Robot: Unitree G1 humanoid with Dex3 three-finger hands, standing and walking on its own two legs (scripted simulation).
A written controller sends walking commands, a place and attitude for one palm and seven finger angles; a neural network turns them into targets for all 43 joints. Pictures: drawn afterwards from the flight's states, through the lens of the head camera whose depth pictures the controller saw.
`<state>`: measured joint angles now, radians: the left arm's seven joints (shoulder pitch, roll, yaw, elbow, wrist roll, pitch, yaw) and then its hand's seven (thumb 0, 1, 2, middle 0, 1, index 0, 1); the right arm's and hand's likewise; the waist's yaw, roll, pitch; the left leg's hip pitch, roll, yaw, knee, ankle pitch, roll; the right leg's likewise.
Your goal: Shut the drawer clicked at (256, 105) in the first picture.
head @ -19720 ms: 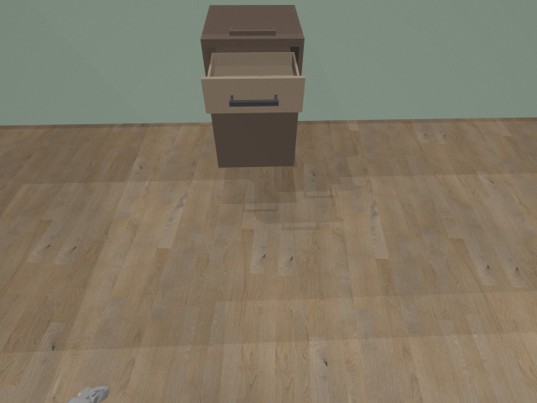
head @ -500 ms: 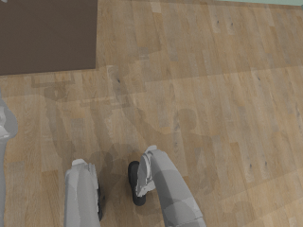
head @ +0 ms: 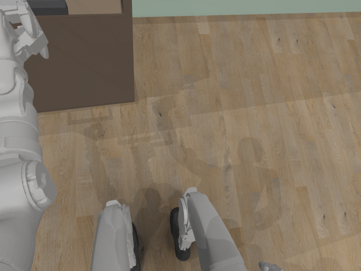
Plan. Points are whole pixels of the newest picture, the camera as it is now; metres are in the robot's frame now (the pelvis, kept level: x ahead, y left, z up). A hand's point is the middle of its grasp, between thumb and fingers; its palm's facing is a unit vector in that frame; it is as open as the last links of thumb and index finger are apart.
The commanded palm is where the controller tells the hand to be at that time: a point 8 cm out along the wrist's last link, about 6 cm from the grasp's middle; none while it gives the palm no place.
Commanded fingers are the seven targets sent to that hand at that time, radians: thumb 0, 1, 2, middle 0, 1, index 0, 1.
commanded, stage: draw the hand back to the body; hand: left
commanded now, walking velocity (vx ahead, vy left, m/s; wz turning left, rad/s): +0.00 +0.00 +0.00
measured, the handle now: out of the picture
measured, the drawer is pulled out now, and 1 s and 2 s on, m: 0.00 0.00 0.00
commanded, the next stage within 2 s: step back with the hand held close in 1.32 s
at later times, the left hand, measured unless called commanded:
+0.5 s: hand out of the picture +0.38 +0.22 +0.17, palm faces +0.09 -0.99 -0.10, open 3.2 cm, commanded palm +0.35 +0.27 +0.19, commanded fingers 0.00 0.90 0.90 -1.40 -1.60 -1.40 -1.60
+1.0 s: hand out of the picture +0.26 +0.25 +0.30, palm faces +0.40 -0.85 -0.34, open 3.2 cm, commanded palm +0.20 +0.29 +0.33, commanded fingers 0.00 0.90 0.90 -1.40 -1.60 -1.40 -1.60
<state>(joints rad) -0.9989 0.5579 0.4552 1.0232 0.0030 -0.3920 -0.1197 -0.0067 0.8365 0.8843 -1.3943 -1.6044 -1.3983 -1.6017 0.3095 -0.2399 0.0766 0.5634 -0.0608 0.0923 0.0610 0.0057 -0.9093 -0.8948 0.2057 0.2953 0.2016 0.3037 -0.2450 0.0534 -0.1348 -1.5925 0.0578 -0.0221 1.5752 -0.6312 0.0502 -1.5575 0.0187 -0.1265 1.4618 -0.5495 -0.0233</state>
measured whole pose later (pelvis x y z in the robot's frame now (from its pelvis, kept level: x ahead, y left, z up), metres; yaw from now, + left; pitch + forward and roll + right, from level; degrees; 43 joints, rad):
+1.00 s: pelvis +0.07 +0.00 +0.19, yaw +6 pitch -1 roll -1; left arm 0.41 0.33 0.19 -0.29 -0.09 -0.02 0.11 0.01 0.90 0.90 -1.39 -1.60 -1.40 -1.60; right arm 0.21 -0.22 0.06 0.53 0.03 -0.04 -0.07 0.02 -0.91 -0.90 0.21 0.30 0.20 0.30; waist 0.03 0.06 -0.03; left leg -0.18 -0.01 0.02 0.53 -0.33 0.03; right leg -0.18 0.00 -0.07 0.49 -0.30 -0.01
